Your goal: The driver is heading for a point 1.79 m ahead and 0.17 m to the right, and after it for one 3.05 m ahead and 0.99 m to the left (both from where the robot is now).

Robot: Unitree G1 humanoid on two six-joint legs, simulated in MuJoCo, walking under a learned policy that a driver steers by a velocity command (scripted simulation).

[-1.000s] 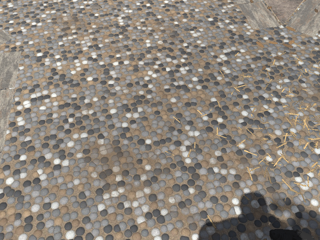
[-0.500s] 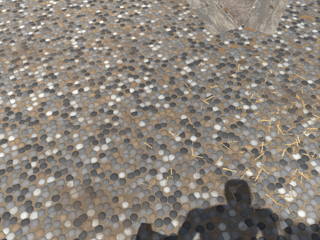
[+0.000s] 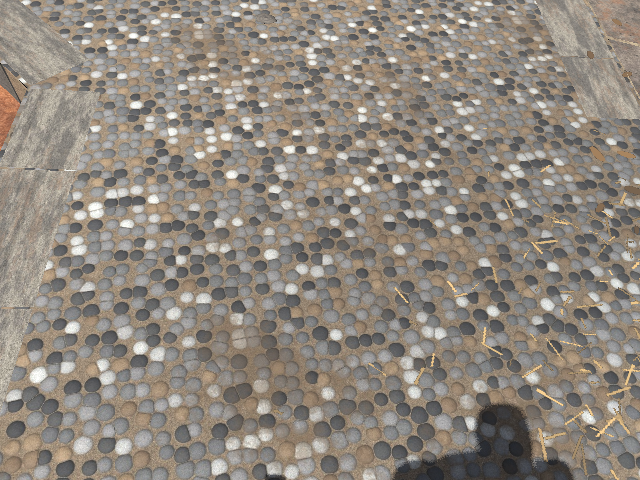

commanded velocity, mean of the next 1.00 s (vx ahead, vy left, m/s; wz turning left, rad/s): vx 0.00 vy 0.00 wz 0.09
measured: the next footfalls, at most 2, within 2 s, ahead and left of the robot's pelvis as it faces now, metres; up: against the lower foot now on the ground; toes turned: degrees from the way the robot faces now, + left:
right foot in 0.26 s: +0.06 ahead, -0.16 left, +0.00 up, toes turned +4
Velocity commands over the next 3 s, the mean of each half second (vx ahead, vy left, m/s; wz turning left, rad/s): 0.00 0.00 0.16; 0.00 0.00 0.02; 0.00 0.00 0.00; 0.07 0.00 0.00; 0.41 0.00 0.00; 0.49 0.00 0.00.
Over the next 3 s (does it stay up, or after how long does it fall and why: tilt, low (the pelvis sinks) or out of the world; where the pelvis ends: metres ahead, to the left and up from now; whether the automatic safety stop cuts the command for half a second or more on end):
stays up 0.55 -0.01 0.00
